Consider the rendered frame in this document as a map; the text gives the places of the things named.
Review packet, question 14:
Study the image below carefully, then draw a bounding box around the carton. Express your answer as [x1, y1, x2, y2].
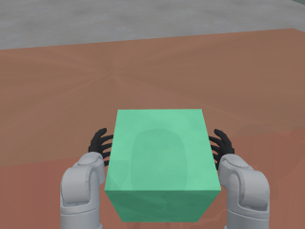
[104, 109, 221, 222]

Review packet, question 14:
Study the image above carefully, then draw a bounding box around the right robot forearm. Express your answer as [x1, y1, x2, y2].
[218, 154, 270, 229]

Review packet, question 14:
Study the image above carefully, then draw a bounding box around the robot left hand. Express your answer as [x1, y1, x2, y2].
[88, 128, 114, 167]

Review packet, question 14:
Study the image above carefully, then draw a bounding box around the left robot forearm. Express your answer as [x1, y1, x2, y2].
[60, 152, 106, 229]

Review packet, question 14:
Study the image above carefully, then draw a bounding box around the robot right hand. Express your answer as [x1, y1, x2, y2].
[208, 129, 234, 171]

